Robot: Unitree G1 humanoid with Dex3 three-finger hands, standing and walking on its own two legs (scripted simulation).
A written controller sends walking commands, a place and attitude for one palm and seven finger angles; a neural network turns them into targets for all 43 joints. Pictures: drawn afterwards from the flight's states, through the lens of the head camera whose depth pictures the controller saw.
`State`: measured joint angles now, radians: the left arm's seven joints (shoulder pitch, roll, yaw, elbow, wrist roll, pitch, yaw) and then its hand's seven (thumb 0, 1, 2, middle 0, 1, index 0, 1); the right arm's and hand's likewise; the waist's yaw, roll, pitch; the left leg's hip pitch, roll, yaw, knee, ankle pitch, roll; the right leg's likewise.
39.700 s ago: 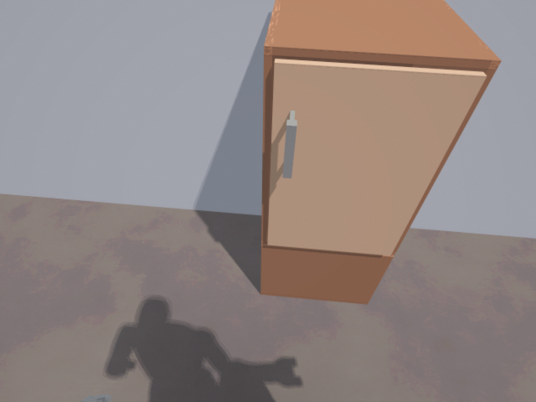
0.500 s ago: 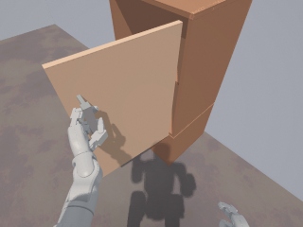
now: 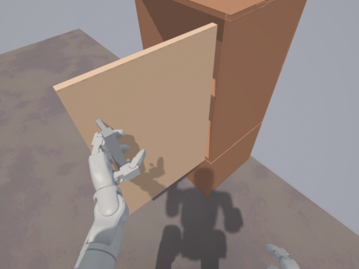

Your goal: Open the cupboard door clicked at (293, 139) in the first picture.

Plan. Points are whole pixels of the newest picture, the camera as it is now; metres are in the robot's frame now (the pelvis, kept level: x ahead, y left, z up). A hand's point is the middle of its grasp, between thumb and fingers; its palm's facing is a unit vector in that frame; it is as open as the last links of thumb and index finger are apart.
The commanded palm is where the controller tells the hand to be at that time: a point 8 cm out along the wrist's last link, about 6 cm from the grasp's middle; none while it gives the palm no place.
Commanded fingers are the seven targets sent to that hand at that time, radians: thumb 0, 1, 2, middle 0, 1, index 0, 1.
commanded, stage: open thumb and fingers to let go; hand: left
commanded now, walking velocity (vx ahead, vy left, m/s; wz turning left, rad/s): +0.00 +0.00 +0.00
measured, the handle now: (112, 147) +0.37 +0.18 +0.08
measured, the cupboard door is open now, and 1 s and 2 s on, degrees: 88 90 90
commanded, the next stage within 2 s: slide the hand sideways off the handle in 0.48 s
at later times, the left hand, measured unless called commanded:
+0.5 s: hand (129, 165) +0.33 +0.13 +0.07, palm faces +0.34 -0.94 +0.01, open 15.2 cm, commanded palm +0.29 +0.18 +0.07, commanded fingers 0.00 -0.50 0.30 -0.15 -0.30 -0.15 -0.30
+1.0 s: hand (122, 181) +0.29 +0.14 +0.07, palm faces -0.09 -1.00 +0.01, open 16.2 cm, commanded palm +0.26 +0.20 +0.07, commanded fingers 0.00 -0.50 0.30 -0.15 -0.30 -0.15 -0.30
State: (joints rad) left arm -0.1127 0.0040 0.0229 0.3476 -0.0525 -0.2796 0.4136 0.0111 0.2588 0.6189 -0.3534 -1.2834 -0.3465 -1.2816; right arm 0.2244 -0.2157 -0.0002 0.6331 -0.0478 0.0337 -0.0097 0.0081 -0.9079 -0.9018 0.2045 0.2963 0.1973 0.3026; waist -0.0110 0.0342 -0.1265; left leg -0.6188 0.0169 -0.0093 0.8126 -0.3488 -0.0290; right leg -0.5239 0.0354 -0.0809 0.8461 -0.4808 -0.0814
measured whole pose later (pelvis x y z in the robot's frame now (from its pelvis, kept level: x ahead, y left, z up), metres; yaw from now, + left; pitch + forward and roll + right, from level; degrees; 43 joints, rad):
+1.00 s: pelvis -0.03 +0.05 +0.00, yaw -2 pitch +6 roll -1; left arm -0.05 0.11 -0.05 0.29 -0.14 -0.31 -0.01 -0.01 -0.50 0.30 -0.18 -0.32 -0.17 -0.32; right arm 0.25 -0.23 0.03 0.57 0.01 -0.03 0.00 0.01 -0.91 -0.90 0.21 0.30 0.20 0.30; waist -0.02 0.03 -0.09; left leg -0.63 0.00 0.03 0.85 -0.34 0.03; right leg -0.53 0.02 -0.04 0.85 -0.44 -0.02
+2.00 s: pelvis -0.01 +0.03 -0.01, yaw -1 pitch +8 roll -1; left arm 0.25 0.26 0.18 0.03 -0.32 -0.27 -0.32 -0.01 -0.50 0.30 -0.15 -0.30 -0.15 -0.30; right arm 0.24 -0.26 0.03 0.54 0.04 -0.13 -0.07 0.01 -0.91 -0.90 0.21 0.30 0.20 0.30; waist 0.01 0.05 -0.10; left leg -0.68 0.02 -0.01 0.93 -0.39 0.01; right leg -0.55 0.04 -0.08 0.90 -0.49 -0.05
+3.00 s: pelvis +0.02 +0.06 +0.04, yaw -2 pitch -3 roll +0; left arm 0.45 0.34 0.29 -0.35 -0.06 -0.05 0.12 0.01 0.46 0.71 -0.20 -0.30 -0.19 -0.30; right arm 0.20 -0.22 0.05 0.62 0.00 -0.09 -0.08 0.01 -0.90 -0.90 0.21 0.30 0.20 0.30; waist 0.06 0.05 0.00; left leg -0.16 -0.02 0.05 0.44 -0.23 0.04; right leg -0.05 0.00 -0.02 0.39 -0.29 0.00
